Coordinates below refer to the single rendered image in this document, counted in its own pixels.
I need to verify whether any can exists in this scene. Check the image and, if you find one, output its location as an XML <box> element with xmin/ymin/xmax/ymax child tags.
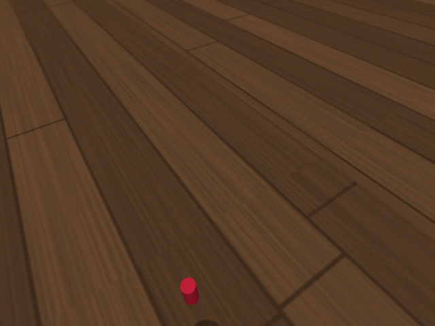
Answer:
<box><xmin>180</xmin><ymin>278</ymin><xmax>199</xmax><ymax>305</ymax></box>

